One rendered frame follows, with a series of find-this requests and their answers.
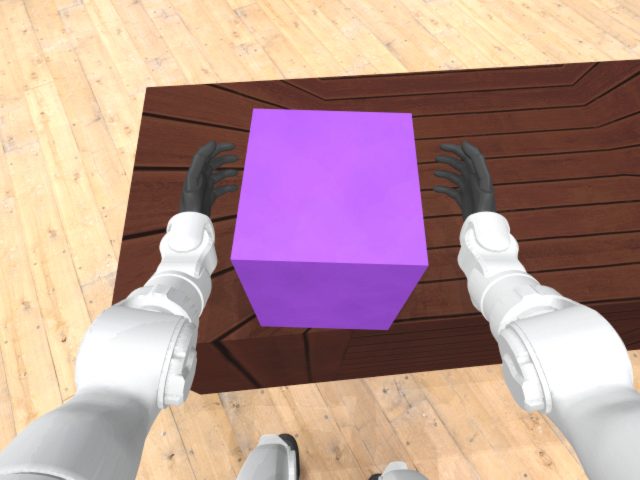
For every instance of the robot right upper arm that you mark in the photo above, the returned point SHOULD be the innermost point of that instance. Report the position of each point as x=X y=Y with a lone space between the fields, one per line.
x=568 y=365

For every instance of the robot right hand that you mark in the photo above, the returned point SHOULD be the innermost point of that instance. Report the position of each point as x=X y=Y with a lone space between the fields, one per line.
x=476 y=192

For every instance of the robot right forearm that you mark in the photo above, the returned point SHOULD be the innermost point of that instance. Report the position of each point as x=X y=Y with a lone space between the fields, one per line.
x=498 y=284

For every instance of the robot left upper arm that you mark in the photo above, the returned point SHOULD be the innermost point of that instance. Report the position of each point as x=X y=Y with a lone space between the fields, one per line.
x=136 y=363

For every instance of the carton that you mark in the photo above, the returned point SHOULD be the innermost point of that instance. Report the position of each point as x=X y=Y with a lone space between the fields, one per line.
x=329 y=230

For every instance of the right robot shin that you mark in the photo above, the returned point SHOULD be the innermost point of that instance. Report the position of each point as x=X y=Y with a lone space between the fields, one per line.
x=395 y=466

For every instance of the robot left forearm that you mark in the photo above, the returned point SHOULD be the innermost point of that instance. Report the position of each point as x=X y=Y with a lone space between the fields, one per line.
x=181 y=284

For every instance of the pedestal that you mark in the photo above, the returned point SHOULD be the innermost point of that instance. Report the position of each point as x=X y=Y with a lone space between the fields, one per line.
x=562 y=145

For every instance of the robot left hand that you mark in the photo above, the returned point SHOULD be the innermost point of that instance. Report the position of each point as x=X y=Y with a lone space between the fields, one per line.
x=198 y=194

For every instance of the left robot shin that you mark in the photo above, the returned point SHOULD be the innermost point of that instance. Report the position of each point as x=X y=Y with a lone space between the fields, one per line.
x=271 y=439

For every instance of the robot shin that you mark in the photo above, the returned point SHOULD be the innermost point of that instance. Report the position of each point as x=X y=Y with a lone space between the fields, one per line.
x=395 y=466
x=271 y=439

